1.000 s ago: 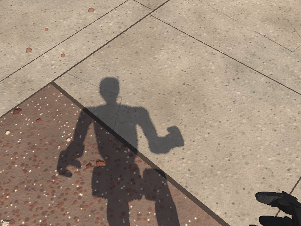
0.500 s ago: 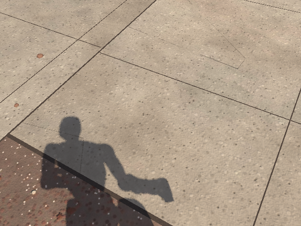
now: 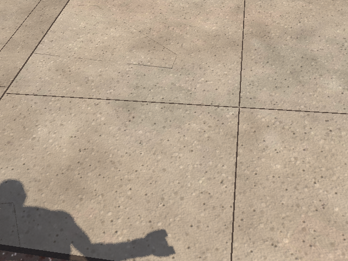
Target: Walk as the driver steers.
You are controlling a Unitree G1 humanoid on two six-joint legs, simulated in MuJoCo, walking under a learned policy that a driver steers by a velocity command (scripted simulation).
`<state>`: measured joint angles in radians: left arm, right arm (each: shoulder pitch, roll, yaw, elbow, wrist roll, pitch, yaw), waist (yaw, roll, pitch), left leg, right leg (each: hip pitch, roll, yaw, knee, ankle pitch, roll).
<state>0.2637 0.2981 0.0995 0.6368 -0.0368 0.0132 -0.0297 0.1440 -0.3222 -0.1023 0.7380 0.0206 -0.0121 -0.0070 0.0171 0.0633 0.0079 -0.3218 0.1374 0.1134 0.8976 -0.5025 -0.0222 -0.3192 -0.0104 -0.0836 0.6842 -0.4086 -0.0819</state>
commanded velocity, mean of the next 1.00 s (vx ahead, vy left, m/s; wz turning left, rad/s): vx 0.49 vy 0.00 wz -0.27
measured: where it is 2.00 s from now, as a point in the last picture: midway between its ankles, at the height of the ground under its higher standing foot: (177, 95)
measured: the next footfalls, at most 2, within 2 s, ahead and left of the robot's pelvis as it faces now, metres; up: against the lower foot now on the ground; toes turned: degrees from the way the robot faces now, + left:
left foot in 0.40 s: +0.45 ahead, +0.00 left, +0.00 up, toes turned -28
right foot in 0.72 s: +0.35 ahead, -0.21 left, +0.00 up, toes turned -22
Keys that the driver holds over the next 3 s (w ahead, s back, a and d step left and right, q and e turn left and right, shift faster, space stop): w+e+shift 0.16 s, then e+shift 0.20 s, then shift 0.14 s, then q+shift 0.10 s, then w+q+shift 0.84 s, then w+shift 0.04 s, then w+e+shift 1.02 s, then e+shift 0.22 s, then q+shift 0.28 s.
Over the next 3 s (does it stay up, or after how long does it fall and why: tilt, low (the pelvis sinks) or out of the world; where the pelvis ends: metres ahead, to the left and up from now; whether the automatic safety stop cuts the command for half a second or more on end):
stays up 2.12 -0.06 -0.01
